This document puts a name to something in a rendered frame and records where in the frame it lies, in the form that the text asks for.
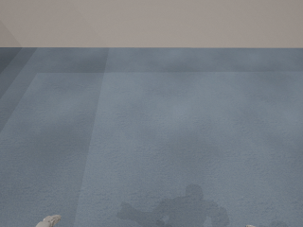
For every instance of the left robot hand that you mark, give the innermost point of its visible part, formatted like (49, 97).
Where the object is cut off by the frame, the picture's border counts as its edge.
(49, 221)

